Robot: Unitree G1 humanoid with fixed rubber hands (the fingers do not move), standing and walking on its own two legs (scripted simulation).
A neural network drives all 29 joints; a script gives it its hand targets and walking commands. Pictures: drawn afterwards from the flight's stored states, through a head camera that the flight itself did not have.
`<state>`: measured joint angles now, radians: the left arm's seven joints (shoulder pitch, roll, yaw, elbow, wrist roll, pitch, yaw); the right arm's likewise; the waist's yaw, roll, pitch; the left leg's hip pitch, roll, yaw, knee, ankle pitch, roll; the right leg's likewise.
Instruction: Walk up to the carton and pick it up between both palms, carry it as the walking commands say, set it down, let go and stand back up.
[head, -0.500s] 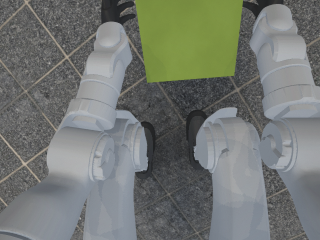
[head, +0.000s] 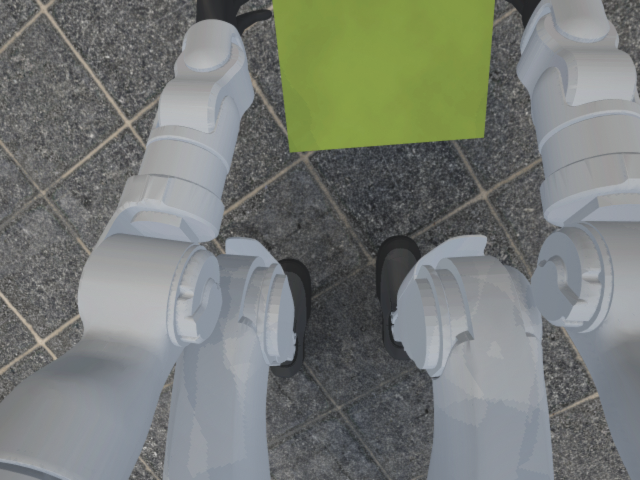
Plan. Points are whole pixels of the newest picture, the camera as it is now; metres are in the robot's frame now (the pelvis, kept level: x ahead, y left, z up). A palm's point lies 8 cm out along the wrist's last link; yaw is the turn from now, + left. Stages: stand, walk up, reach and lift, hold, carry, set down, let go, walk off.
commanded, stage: set down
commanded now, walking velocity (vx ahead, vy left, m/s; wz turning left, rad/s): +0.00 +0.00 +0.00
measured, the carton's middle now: (375, 28) +0.55 -0.06 -0.27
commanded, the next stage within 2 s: none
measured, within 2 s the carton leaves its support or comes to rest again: rests again in 1.44 s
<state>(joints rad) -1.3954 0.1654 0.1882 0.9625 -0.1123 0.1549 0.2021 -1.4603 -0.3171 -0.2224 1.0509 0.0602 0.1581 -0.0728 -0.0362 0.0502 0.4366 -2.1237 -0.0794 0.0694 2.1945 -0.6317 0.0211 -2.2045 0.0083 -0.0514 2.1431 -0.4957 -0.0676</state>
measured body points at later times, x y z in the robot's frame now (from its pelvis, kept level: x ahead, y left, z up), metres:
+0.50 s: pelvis +0.01 +0.00 -0.01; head +0.38 -0.04 +0.24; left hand +0.56 +0.10 -0.19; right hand +0.56 -0.21 -0.19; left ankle +0.11 +0.10 -0.35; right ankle +0.14 -0.09 -0.35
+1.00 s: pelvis +0.01 +0.00 -0.01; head +0.39 -0.03 +0.23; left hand +0.57 +0.10 -0.19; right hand +0.56 -0.20 -0.19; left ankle +0.11 +0.10 -0.35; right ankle +0.14 -0.09 -0.35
